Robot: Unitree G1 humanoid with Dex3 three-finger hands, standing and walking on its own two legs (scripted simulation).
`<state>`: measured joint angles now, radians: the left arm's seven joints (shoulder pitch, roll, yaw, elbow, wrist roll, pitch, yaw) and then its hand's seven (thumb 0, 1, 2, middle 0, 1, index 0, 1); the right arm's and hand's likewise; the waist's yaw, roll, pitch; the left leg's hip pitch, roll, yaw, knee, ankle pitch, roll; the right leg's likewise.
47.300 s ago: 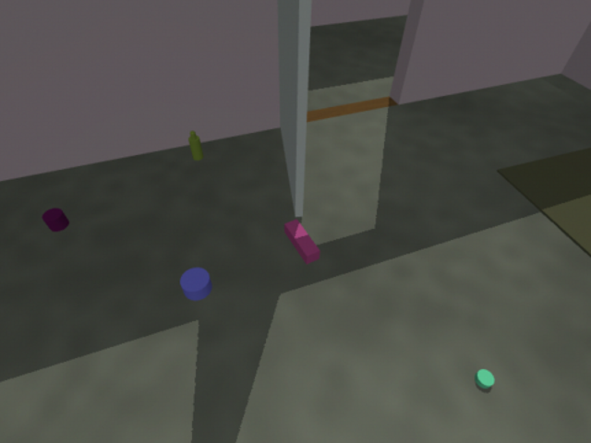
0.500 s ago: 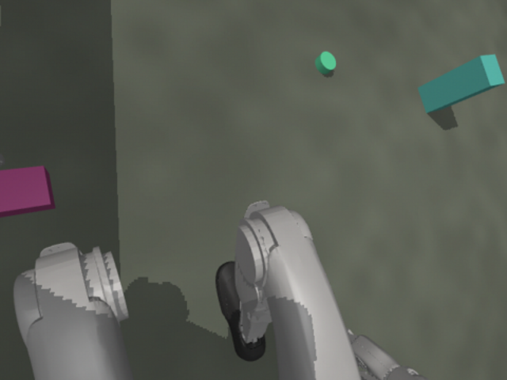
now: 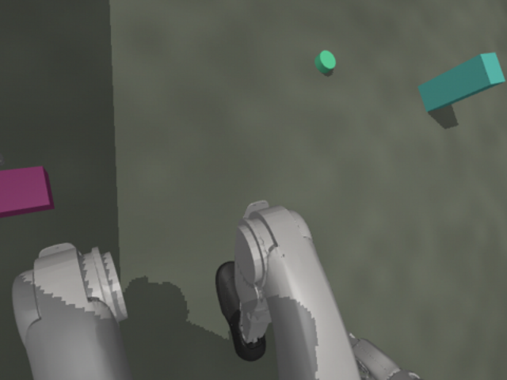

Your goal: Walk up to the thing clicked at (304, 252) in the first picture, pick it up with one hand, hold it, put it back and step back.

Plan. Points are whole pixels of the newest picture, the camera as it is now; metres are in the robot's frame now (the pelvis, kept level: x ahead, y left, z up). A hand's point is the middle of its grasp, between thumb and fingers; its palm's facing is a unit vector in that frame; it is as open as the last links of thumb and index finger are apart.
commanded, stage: close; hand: left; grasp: from above
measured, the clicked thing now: out of the picture +0.40 +0.31 -0.27
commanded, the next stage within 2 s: none
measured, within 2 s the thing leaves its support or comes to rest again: neither
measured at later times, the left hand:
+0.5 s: hand out of the picture +0.39 +0.30 -0.25, palm faces -0.47 -0.11 -0.88, open 11.2 cm
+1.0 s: hand out of the picture +0.39 +0.30 -0.25, palm faces -0.47 -0.11 -0.88, open 11.3 cm
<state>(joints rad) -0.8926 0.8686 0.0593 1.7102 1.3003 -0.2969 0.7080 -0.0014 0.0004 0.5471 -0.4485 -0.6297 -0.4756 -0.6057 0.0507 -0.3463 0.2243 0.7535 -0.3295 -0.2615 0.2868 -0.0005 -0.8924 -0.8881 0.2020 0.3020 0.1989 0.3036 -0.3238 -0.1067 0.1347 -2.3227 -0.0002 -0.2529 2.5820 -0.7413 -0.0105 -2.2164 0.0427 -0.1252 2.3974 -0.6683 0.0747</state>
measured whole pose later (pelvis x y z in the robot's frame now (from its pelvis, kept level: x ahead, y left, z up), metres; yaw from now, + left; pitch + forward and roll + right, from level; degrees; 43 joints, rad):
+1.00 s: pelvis +0.00 +0.00 +0.00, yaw +0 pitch +25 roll -14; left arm -0.89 0.87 0.05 1.71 1.30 -0.29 0.71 0.00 -0.02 0.57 -0.41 -0.67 -0.44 -0.64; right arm 0.04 -0.35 0.24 0.74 -0.33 -0.27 0.29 0.00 -0.89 -0.89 0.20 0.30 0.20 0.30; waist -0.33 -0.11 0.14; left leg -2.32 0.00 -0.26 2.58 -0.73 -0.01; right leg -2.21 0.05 -0.13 2.39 -0.66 0.07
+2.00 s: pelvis +0.00 +0.00 +0.00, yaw +0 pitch +26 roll -14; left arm -0.89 0.87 0.06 1.70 1.30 -0.28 0.72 0.00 -0.08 0.62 -0.34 -0.73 -0.38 -0.69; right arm 0.04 -0.34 0.24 0.74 -0.33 -0.27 0.29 0.00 -0.89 -0.89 0.20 0.30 0.20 0.30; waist -0.33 -0.11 0.15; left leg -2.32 0.00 -0.26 2.58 -0.74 -0.01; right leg -2.21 0.05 -0.13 2.39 -0.66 0.08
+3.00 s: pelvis +0.00 +0.00 +0.00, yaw -1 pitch +26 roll -14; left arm -0.89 0.88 0.07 1.70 1.31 -0.29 0.72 0.00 -0.12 0.66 -0.28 -0.81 -0.32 -0.77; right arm 0.04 -0.35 0.24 0.74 -0.33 -0.27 0.30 0.00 -0.89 -0.89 0.20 0.30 0.20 0.30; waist -0.34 -0.12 0.15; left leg -2.32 0.00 -0.26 2.59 -0.74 0.00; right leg -2.21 0.05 -0.13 2.39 -0.66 0.08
